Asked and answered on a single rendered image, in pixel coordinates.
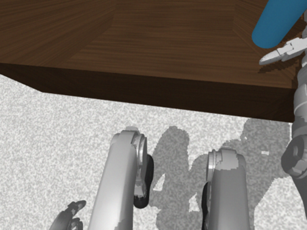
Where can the bottle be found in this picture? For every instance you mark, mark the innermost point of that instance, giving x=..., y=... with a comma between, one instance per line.
x=277, y=18

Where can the left robot hand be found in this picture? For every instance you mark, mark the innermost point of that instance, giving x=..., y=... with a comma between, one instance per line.
x=64, y=220

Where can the left robot foot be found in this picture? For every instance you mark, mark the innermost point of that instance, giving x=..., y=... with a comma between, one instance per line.
x=143, y=201

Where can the right robot hand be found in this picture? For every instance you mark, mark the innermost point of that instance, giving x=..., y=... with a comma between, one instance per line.
x=291, y=49

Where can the right robot arm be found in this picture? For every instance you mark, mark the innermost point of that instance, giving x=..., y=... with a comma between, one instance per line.
x=294, y=159

